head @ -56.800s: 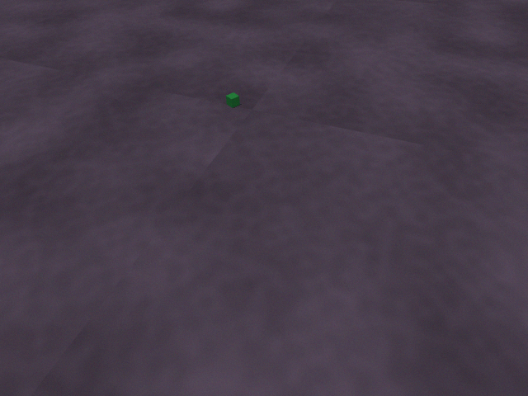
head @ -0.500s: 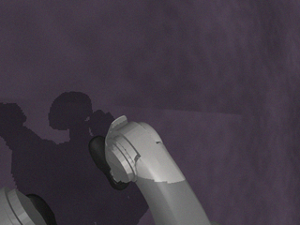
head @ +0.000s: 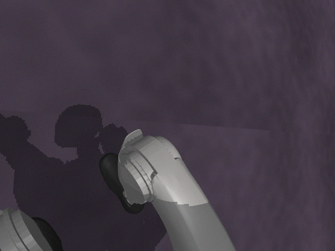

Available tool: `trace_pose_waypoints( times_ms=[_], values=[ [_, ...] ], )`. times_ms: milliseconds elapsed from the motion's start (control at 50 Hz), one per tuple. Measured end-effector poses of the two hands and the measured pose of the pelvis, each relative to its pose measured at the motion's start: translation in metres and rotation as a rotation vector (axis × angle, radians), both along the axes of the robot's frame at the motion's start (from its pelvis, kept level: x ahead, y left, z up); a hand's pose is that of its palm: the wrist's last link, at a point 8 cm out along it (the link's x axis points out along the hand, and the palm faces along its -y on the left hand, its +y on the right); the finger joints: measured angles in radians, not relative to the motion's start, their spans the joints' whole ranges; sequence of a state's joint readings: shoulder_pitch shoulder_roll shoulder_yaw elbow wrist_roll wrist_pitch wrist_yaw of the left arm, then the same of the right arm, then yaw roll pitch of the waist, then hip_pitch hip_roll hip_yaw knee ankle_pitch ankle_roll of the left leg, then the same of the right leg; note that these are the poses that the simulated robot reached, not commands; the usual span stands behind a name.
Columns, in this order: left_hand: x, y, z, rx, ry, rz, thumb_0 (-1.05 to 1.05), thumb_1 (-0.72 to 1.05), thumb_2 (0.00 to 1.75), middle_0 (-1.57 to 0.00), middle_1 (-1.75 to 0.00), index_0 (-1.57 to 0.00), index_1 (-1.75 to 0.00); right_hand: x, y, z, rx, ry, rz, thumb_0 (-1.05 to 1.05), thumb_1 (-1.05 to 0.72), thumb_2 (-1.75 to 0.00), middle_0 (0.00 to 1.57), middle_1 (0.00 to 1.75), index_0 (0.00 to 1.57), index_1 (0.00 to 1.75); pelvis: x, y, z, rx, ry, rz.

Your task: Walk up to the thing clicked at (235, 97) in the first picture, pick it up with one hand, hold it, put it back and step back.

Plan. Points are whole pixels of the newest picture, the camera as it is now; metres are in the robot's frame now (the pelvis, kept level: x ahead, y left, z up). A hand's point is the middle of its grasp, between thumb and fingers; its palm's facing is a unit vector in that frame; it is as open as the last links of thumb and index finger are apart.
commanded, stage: withdraw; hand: left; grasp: from above
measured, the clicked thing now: out of the picture +0.54 +0.28 -0.30
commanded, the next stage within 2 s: home in 0.86 s
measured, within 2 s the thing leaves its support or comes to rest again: neither
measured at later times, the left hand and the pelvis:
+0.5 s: hand out of the picture +0.51 +0.28 -0.13, palm faces -0.54 -0.16 -0.83, open 13.6 cm; pelvis -0.01 +0.00 +0.01, yaw +4 degrees
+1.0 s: hand out of the picture +0.49 +0.31 -0.17, palm faces -0.47 -0.11 -0.88, open 12.5 cm; pelvis +0.00 +0.00 +0.01, yaw +7 degrees
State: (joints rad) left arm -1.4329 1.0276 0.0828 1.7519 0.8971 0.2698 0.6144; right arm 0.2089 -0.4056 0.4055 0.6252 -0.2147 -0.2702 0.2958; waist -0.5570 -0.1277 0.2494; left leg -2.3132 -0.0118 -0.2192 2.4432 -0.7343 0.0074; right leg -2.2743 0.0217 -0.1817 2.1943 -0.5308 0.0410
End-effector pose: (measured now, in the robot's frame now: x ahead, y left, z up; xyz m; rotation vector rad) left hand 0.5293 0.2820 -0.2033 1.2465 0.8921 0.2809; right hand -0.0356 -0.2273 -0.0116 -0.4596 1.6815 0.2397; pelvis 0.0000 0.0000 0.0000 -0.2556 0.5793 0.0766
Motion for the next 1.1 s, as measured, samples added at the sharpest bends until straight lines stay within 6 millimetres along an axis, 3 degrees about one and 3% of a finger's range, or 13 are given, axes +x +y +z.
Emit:
trace_pose_waypoints(
  times_ms=[140, 200, 280, 340, 400, 500, 620, 760, 920, 1020, 1100],
  values=[
    [0.016, 0.005, 0.019, 0.007, -0.058, -0.014, 0.00, -0.45, 0.95, -0.15, -0.93, -0.14, -0.94, 0.000, -0.004, -0.004, -0.006, -0.004, -0.038, 0.01, -0.91, -0.90, 0.20, 0.30, 0.20, 0.30, 0.000, -0.002, 0.002, 0.014, 0.011, -0.004],
    [0.028, 0.011, 0.042, 0.007, -0.088, -0.042, 0.00, -0.45, 0.94, -0.15, -0.93, -0.15, -0.93, 0.003, -0.007, -0.007, -0.015, -0.015, -0.063, 0.00, -0.91, -0.90, 0.20, 0.30, 0.20, 0.30, 0.002, -0.004, 0.003, 0.023, 0.023, -0.003],
    [0.042, 0.020, 0.087, 0.054, -0.094, -0.155, 0.00, -0.45, 0.94, -0.15, -0.93, -0.14, -0.93, 0.012, -0.014, -0.017, -0.029, -0.047, -0.092, 0.00, -0.91, -0.91, 0.20, 0.30, 0.20, 0.30, 0.007, -0.005, 0.003, 0.027, 0.035, 0.004],
    [0.038, 0.023, 0.114, 0.113, -0.017, -0.268, 0.00, -0.44, 0.95, -0.14, -0.93, -0.14, -0.93, 0.023, -0.019, -0.027, -0.028, -0.085, -0.092, 0.00, -0.91, -0.91, 0.20, 0.30, 0.20, 0.30, 0.008, -0.003, 0.003, 0.027, 0.026, 0.016],
    [0.023, 0.019, 0.126, 0.091, 0.077, -0.345, 0.00, -0.44, 0.96, -0.13, -0.94, -0.13, -0.94, 0.036, -0.023, -0.037, -0.026, -0.135, -0.083, 0.00, -0.91, -0.90, 0.20, 0.30, 0.20, 0.30, 0.004, -0.001, 0.006, 0.030, 0.005, 0.030],
    [-0.003, -0.003, 0.127, -0.036, 0.156, -0.501, 0.00, -0.42, 0.95, -0.13, -0.95, -0.13, -0.95, 0.056, -0.030, -0.041, -0.057, -0.215, -0.031, 0.00, -0.90, -0.90, 0.20, 0.30, 0.20, 0.30, -0.010, 0.000, 0.011, 0.043, -0.033, 0.048],
    [-0.016, -0.028, 0.123, -0.054, 0.048, -0.727, 0.00, -0.37, 0.92, -0.16, -0.92, -0.17, -0.91, 0.067, -0.043, -0.034, -0.179, -0.272, 0.030, 0.00, -0.89, -0.90, 0.21, 0.30, 0.20, 0.29, -0.024, 0.000, 0.007, 0.044, -0.062, 0.053],
    [-0.021, -0.005, 0.118, 0.057, -0.057, -0.676, 0.00, -0.36, 0.91, -0.18, -0.89, -0.18, -0.88, 0.069, -0.044, -0.038, -0.225, -0.290, 0.000, 0.00, -0.89, -0.90, 0.20, 0.30, 0.20, 0.29, -0.023, 0.002, -0.002, 0.052, -0.029, 0.053],
    [-0.040, 0.031, 0.100, 0.067, 0.071, -0.518, 0.00, -0.29, 0.86, -0.25, -0.80, -0.25, -0.80, 0.077, -0.026, -0.055, -0.148, -0.255, -0.046, 0.00, -0.89, -0.90, 0.21, 0.30, 0.20, 0.29, -0.009, 0.001, 0.004, 0.075, 0.036, 0.057],
    [-0.031, 0.024, 0.093, 0.014, 0.066, -0.558, 0.00, -0.22, 0.82, -0.30, -0.76, -0.30, -0.76, 0.081, -0.021, -0.059, -0.130, -0.212, -0.028, 0.00, -0.89, -0.90, 0.21, 0.30, 0.21, 0.30, -0.004, 0.000, 0.006, 0.077, 0.041, 0.065],
    [-0.014, 0.014, 0.100, 0.005, -0.027, -0.593, 0.00, -0.18, 0.84, -0.30, -0.71, -0.29, -0.72, 0.085, -0.025, -0.055, -0.141, -0.204, -0.023, 0.00, -0.89, -0.90, 0.21, 0.30, 0.21, 0.30, 0.000, -0.002, 0.006, 0.074, 0.050, 0.068]
  ],
)
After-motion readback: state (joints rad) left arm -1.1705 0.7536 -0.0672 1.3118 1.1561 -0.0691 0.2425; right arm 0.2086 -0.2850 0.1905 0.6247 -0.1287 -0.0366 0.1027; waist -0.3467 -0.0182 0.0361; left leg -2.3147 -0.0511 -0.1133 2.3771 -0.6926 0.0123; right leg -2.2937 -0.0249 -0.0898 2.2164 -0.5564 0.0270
